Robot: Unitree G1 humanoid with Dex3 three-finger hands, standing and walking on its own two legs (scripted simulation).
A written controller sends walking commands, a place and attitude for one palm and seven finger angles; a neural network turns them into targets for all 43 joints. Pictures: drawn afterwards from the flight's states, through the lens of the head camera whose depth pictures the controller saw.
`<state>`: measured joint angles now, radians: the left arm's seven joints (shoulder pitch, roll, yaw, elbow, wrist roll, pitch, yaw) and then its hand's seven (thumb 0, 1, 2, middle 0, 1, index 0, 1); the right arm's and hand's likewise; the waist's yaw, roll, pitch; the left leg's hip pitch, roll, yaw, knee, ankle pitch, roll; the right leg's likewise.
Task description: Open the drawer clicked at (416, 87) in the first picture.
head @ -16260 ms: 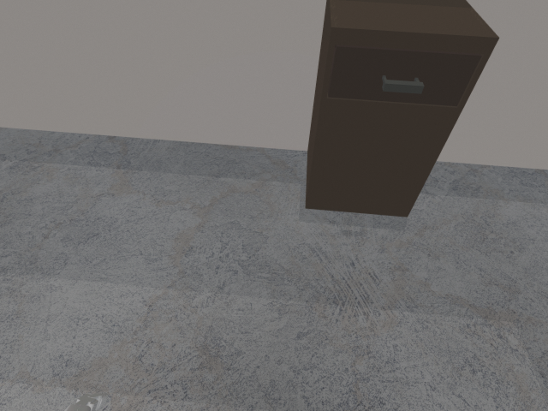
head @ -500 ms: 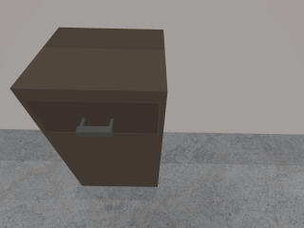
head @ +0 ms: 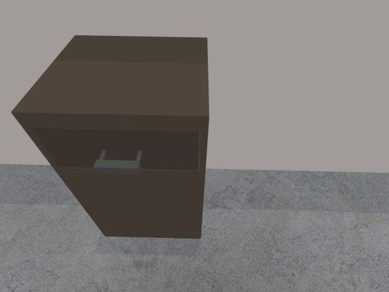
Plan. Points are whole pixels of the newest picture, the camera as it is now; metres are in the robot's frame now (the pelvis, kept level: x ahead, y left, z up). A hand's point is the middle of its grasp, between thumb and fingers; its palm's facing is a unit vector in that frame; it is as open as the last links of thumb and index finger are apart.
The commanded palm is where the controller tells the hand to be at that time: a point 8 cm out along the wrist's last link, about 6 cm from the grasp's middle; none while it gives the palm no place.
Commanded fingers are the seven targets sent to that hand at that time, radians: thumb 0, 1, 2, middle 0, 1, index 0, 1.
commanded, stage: raise the hand with hooked fingers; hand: left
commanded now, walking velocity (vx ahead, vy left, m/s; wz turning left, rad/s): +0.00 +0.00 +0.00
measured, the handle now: (119, 160) +0.46 +0.25 -0.07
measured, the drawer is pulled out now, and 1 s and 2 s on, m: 0.00 0.00 0.00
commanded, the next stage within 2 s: move the hooked fingers above the handle in 1.88 s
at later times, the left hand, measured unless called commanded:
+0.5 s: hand out of the picture +0.13 +0.20 -0.07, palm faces +0.02 -0.12 -0.99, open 9.1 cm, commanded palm +0.14 +0.22 +0.00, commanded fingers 0.00 0.27 0.63 -0.25 -0.70 -0.25 -0.70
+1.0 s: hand (82, 238) +0.21 +0.24 +0.00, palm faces +0.07 -0.12 -0.99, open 12.1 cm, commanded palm +0.19 +0.24 +0.06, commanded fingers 0.00 -0.31 0.38 -0.29 -1.08 -0.29 -1.08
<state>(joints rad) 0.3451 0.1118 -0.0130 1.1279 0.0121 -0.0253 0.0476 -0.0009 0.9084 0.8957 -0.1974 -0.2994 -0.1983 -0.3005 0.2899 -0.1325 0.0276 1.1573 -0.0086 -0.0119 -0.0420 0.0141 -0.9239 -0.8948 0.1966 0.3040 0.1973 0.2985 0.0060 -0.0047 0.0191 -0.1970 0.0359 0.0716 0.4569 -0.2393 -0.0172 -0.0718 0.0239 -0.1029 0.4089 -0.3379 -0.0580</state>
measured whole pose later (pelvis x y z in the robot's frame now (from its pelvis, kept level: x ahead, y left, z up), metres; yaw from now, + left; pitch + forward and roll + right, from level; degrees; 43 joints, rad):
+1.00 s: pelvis -0.06 +0.03 -0.02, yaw -2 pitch +5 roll +1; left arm 0.14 0.33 -0.12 0.08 1.01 0.10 0.36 0.00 -0.09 0.47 -0.29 -0.94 -0.29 -0.94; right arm 0.16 -0.25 -0.04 0.63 -0.03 0.12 -0.02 0.02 -0.91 -0.90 0.20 0.30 0.20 0.30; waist 0.05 0.06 -0.05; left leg -0.49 0.01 0.08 0.68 -0.28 0.03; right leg -0.43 -0.01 -0.05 0.72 -0.38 -0.03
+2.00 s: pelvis -0.04 +0.03 +0.00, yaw -1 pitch +3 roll +0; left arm -0.08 0.45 -0.07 0.08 0.92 0.08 0.13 0.00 -0.49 0.30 -0.32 -1.20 -0.32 -1.20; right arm 0.13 -0.26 -0.01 0.63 0.02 0.14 -0.03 0.01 -0.91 -0.90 0.20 0.30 0.20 0.30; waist 0.06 0.08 -0.01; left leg -0.34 -0.01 0.06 0.50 -0.21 0.03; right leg -0.27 -0.01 -0.07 0.53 -0.32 -0.02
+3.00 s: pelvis -0.03 +0.04 -0.02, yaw -2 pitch +11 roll +0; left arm -0.44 0.41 -0.09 0.61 1.01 0.02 0.23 0.00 -0.49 0.30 -0.32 -1.20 -0.32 -1.20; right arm 0.23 -0.25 -0.05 0.66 0.02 0.15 -0.04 0.01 -0.91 -0.89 0.20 0.30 0.20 0.30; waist 0.00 0.05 -0.09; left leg -0.54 0.00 0.07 0.64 -0.29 0.04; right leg -0.45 -0.01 -0.05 0.65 -0.38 -0.02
